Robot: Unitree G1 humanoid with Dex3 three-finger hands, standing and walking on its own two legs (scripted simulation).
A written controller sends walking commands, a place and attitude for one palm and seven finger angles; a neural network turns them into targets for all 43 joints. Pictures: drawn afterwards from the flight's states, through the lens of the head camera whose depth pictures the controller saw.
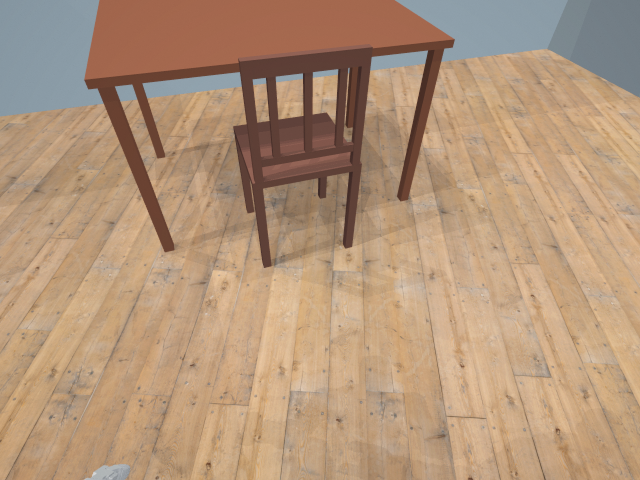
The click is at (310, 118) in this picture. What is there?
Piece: chair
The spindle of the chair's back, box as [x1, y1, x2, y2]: [303, 72, 312, 152]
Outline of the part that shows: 312,72 303,73 303,118 305,152 311,150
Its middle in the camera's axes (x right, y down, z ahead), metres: -0.04 -0.38 +1.18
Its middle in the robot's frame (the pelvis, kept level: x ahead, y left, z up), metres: +1.13 +0.10 -0.11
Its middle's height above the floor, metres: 0.66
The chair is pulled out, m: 0.00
